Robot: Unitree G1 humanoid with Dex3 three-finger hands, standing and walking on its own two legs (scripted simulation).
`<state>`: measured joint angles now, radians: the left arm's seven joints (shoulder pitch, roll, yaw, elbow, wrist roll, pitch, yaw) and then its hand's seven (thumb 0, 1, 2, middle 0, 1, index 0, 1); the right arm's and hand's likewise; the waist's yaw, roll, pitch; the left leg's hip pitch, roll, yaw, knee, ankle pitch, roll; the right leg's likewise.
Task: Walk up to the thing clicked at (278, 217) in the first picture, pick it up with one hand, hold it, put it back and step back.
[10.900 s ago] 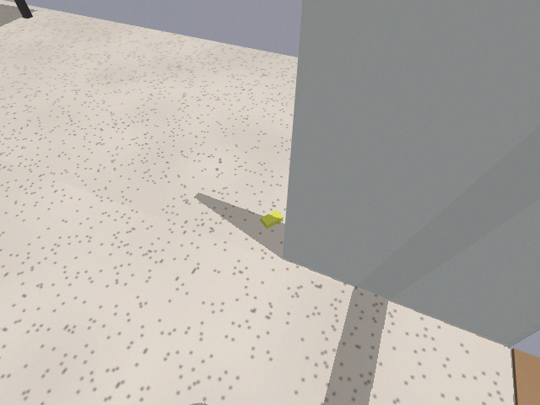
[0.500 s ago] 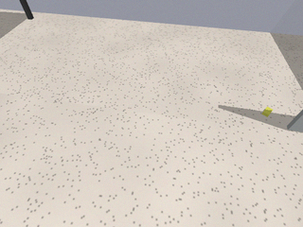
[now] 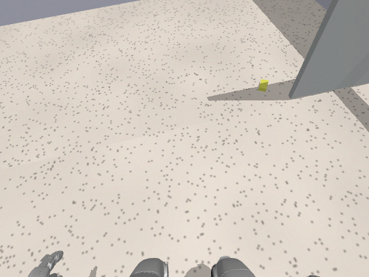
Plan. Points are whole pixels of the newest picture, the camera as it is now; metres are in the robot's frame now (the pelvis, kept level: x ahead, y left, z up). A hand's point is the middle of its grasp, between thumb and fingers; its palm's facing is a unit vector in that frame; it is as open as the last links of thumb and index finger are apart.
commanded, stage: walk up
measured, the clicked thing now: (263, 85) +1.35 -0.58 -0.74
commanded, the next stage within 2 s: none
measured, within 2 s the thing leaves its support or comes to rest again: neither
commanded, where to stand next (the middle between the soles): +0.04 +0.03 m, yaw -34 degrees
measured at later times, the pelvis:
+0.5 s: pelvis +0.00 +0.09 -0.01, yaw -19 degrees
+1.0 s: pelvis -0.03 +0.07 -0.01, yaw -32 degrees
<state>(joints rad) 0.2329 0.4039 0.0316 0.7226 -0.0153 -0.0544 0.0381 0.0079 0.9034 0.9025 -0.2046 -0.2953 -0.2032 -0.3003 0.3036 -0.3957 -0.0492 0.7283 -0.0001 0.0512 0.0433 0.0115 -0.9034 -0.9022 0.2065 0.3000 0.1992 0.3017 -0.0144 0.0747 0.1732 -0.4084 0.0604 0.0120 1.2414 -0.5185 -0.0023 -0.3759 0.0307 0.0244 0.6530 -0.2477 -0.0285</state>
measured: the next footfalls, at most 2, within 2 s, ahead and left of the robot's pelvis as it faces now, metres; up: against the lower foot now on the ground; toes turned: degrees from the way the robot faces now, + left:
left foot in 0.24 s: +0.15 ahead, +0.19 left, +0.00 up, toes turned -11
right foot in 0.64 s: -0.04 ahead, -0.09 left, +0.00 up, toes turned -34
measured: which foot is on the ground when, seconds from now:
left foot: up 0.00-0.22, down 0.24-0.66, up 0.68-0.96, down 0.98-1.00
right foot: down 0.00-0.28, up 0.30-0.62, down 0.64-1.00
